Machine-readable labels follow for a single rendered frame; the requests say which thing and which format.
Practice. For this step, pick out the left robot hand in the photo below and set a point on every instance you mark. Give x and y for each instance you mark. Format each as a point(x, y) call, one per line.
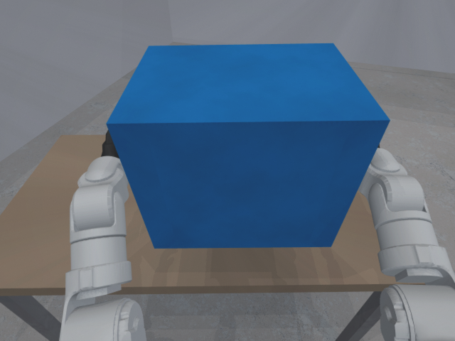
point(108, 148)

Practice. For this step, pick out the table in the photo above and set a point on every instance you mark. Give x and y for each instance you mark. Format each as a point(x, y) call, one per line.
point(35, 251)

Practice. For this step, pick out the carton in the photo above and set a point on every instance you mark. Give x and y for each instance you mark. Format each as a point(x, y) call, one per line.
point(245, 146)

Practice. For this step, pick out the right robot forearm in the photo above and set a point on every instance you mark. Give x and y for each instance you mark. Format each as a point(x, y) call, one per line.
point(409, 249)

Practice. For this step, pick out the left robot forearm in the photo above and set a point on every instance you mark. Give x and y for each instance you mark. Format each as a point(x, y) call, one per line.
point(97, 235)

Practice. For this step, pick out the left robot upper arm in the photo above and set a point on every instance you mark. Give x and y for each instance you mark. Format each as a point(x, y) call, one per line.
point(117, 320)

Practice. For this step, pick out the right robot upper arm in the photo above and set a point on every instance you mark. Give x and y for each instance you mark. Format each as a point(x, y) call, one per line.
point(417, 313)

